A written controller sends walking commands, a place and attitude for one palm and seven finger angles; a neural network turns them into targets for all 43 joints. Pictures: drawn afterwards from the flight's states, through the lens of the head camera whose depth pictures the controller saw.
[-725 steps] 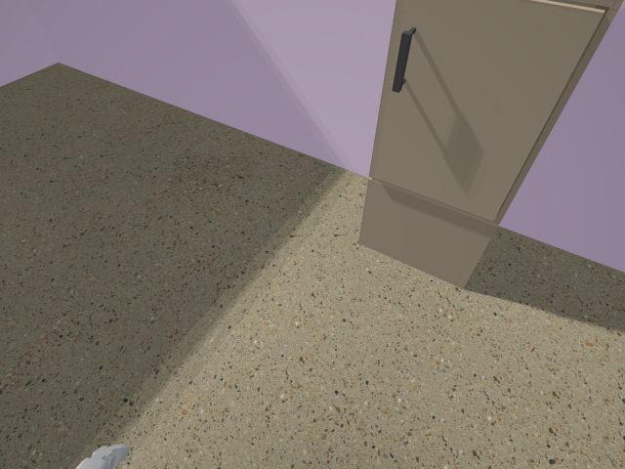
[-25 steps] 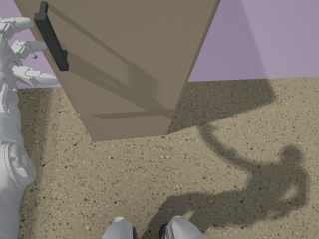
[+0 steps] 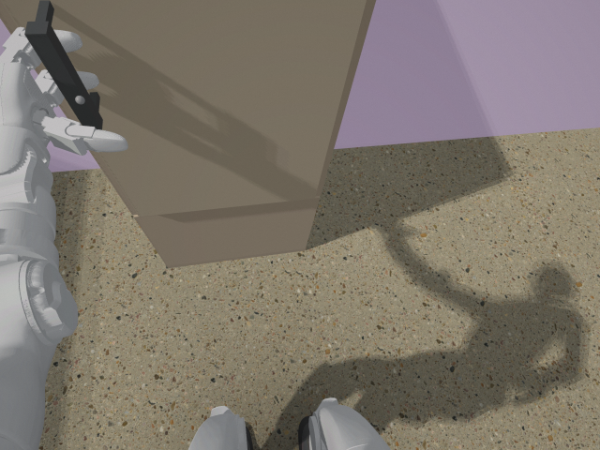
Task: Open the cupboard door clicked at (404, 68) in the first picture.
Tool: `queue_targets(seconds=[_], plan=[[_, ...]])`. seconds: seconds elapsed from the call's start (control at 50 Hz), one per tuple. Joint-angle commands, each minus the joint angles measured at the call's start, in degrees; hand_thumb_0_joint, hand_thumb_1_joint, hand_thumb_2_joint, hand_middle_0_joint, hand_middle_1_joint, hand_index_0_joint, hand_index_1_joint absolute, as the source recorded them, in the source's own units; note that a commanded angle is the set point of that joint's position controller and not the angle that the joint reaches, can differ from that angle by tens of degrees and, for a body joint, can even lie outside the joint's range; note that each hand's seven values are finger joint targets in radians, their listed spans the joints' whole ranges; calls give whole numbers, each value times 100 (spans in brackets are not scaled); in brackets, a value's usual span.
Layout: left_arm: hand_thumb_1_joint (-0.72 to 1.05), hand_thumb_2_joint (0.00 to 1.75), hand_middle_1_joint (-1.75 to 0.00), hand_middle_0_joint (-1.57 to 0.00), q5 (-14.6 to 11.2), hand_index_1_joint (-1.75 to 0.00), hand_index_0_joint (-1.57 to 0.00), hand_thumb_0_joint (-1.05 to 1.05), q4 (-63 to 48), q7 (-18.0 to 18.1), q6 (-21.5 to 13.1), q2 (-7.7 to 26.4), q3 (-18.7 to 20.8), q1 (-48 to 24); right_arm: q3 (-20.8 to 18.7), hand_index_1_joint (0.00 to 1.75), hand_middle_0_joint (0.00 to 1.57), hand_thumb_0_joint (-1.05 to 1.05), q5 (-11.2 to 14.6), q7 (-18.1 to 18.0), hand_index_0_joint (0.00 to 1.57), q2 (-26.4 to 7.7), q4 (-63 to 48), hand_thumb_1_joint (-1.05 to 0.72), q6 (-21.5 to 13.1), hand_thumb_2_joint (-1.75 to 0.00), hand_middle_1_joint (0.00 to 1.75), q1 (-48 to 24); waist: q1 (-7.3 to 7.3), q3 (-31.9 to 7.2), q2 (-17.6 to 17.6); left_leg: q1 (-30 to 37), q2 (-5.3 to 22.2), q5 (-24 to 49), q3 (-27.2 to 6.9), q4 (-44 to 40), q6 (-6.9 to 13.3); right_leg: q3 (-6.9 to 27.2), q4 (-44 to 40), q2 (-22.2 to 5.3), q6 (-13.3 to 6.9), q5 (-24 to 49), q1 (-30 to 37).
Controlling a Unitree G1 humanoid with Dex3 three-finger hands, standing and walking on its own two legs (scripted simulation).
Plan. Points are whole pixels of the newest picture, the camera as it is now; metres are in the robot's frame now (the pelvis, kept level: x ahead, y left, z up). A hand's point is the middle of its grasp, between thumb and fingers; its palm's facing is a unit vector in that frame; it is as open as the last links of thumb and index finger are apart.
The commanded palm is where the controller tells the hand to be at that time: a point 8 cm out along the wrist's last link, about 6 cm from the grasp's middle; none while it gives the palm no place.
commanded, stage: slide the fingers in behind the handle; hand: left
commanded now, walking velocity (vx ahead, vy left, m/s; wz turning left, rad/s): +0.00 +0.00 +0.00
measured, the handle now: (71, 72) +0.58 +0.23 +0.10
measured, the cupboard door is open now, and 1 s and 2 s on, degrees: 0 0 17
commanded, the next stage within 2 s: close the thumb around the handle in 0.52 s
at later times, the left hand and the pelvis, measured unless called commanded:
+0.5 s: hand (86, 98) +0.54 +0.21 +0.10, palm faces +0.04 -1.00 +0.00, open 13.8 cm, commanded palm +0.51 +0.25 +0.10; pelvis +0.00 +0.00 +0.00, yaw -1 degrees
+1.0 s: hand (83, 100) +0.53 +0.21 +0.10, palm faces +0.03 -1.00 +0.00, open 9.9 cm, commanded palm +0.51 +0.25 +0.10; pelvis +0.01 +0.01 +0.00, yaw +0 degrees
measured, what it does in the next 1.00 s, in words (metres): stands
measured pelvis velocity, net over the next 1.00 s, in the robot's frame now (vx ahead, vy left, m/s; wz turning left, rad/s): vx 0.01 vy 0.01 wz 0.00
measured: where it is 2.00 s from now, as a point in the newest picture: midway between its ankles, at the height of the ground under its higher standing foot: outside the picture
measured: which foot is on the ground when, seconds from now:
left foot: down 0.00-1.00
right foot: down 0.00-1.00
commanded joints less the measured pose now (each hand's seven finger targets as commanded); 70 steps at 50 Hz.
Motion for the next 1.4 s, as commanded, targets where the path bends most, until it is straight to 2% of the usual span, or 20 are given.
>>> queue_targets(seconds=[0.0, 0.06, 0.16, 0.24, 0.28, 0.34, 0.38, 0.44, 0.6, 0.78, 0.88, 0.94, 1.0, 1.04, 1.1, 1.14, 1.2, 1.24, 1.3, 1.38], plan=[[-50, 30, -120, -30, -235, -120, -30, 0, -1244, -120, -393, 1228, -22, -2736, -369, 30, 20, 0, 25, -103, 20, -1036, -134, -90, -61, -90, 30, 1102, -139, -2779, 571, 2079, -73, 1993, -444, -476, 20, 395, -556, 113, 115, 1854, 1064], [-50, 30, -120, -30, -317, -120, -30, 0, -1108, -151, -308, 1381, 119, -2785, -353, 30, 20, 0, 42, -144, 20, -1049, -106, -90, -87, -90, 30, 1120, -129, -2642, 452, 1764, -91, 1743, -401, -507, 42, 448, -605, 97, 135, 1740, 1193], [-50, 30, -120, -30, -93, -120, -30, 0, -1254, 10, -366, 1836, 347, -2655, -341, 30, 20, 0, 18, -131, 20, -1022, -120, -90, -104, -90, 30, 1189, -6, -2839, 715, 1761, -95, 1965, -374, -456, 49, 500, -534, 77, 125, 1957, 1314], [-50, 30, -120, -30, -121, -120, -30, 0, -1029, -39, -318, 1418, 30, -2600, -346, 30, 20, 0, 37, -108, 20, -1008, -103, -90, -104, -90, 30, 1167, -139, -2501, 656, 1744, -73, 1795, -365, -469, 45, 458, -589, 99, 134, 1763, 1049], [-50, 30, -120, -30, -168, -120, -30, 0, -1089, -83, -317, 1832, 334, -2632, -347, 30, 20, 0, 34, -144, 20, -1070, -126, -90, -91, -90, 30, 1214, -65, -2660, 603, 1648, -89, 1838, -356, -467, 59, 503, -571, 95, 120, 1883, 1306], [-50, 30, -120, -30, -194, -120, -30, 0, -1306, -144, -335, 1568, 168, -2727, -372, 30, 20, 0, 30, -139, 20, -1033, -123, -90, -109, -90, 30, 1231, -66, -2969, 920, 2090, -77, 2133, -395, -470, 22, 440, -537, 95, 118, 1992, 1141], [-50, 30, -120, -30, -245, -120, -30, 0, -1178, -140, -331, 1453, 183, -2533, -380, 30, 20, 0, 11, -128, 20, -1043, -93, -90, -105, -90, 30, 1252, -77, -2818, 757, 2174, -59, 2270, -427, -448, 31, 393, -544, 121, 108, 2014, 997], [-50, 30, -120, -30, -254, -120, -30, 0, -1082, -129, -283, 1624, 283, -2482, -365, 30, 20, 0, 27, -135, 20, -1065, -105, -90, -88, -90, 30, 1236, -59, -2696, 545, 1869, -67, 2109, -390, -479, 43, 425, -556, 111, 134, 2016, 1182], [-50, 30, -120, -30, -246, -120, -30, 0, -1366, -92, -378, 1714, 449, -2207, -386, 30, 20, 0, 9, -106, 20, -1052, -190, -90, -47, -90, 30, 1201, 109, -2936, 786, 2244, -56, 2599, -404, -477, -7, 364, -471, 118, 100, 2313, 1216], [0, 52, -125, -34, -316, -125, -34, 0, -1452, -124, -419, 1000, -75, -2655, -427, 30, 20, 0, 12, -100, 20, -1046, -68, -90, -40, -90, 30, 1161, -132, -2598, 826, 2679, -1, 2587, -588, -500, -57, 246, -512, 143, 69, 1847, 535], [28, 64, -128, -36, -265, -128, -36, 0, -1345, -19, -458, 1061, 4, -2589, -421, 30, 20, 0, -24, -86, 20, -1057, -15, -90, -61, -90, 30, 1177, -63, -2725, 918, 2845, 30, 2819, -691, -455, -121, 201, -433, 130, 45, 1770, 361], [45, 71, -130, -37, -212, -130, -37, 0, -1390, 56, -442, 823, -156, -2637, -433, 30, 20, 0, -48, -50, 20, -1026, -5, -90, -61, -90, 30, 1161, -75, -2836, 999, 3022, 58, 2975, -735, -440, -169, 165, -415, 134, 62, 1730, 235], [62, 78, -132, -38, -220, -132, -38, 0, -1406, 114, -447, 1221, 210, -2422, -433, 30, 20, 0, -52, -51, 20, -1061, -69, -90, -41, -90, 30, 1163, 60, -3060, 880, 2919, 28, 3151, -673, -418, -158, 201, -381, 138, 65, 1968, 549], [73, 83, -133, -39, -208, -133, -39, 0, -1270, 138, -396, 1190, 184, -2374, -405, 30, 20, 0, -31, -49, 20, -1045, -112, -90, -26, -90, 30, 1131, 32, -2809, 609, 2587, 6, 2823, -623, -465, -117, 191, -396, 137, 78, 1929, 665], [90, 90, -135, -40, -117, -135, -40, 0, -1476, 200, -450, 1071, 13, -2607, -411, 30, 20, 0, -35, -40, 20, -1022, -130, -90, -35, -90, 30, 1108, -19, -2768, 832, 2660, 2, 2685, -620, -481, -111, 205, -413, 134, 82, 1810, 534], [90, 90, -135, -40, -103, -135, -40, 0, -1510, 231, -503, 1055, 3, -2604, -415, 30, 20, 0, -41, -40, 20, -1026, -133, -90, -42, -90, 30, 1106, -9, -2828, 935, 2761, 14, 2711, -651, -476, -142, 211, -409, 137, 61, 1741, 462], [90, 90, -135, -40, -133, -135, -40, 0, -1317, 256, -527, 1194, 120, -2728, -411, 30, 20, 0, -43, -57, 20, -1062, -56, -90, -45, -90, 30, 1164, -88, -2676, 649, 2604, 23, 2487, -691, -493, -113, 208, -424, 143, 72, 1631, 445], [90, 90, -135, -40, -134, -135, -40, 0, -1235, 224, -480, 1008, -29, -2740, -404, 30, 20, 0, -33, -55, 20, -1044, -50, -90, -62, -90, 30, 1148, -110, -2639, 776, 2562, -2, 2340, -651, -505, -101, 221, -452, 133, 66, 1561, 417], [90, 90, -135, -40, -116, -135, -40, 0, -1284, 227, -479, 1285, 168, -2745, -413, 30, 20, 0, -48, -80, 20, -1076, -40, -90, -59, -90, 30, 1190, -51, -2884, 827, 2654, 8, 2475, -674, -468, -109, 233, -422, 120, 67, 1622, 438], [90, 90, -135, -40, -95, -135, -40, 0, -1288, 262, -504, 981, -58, -2757, -404, 30, 20, 0, -61, -65, 20, -1037, -40, -90, -81, -90, 30, 1181, -114, -2713, 837, 2673, 7, 2475, -680, -466, -100, 208, -433, 128, 58, 1607, 358]])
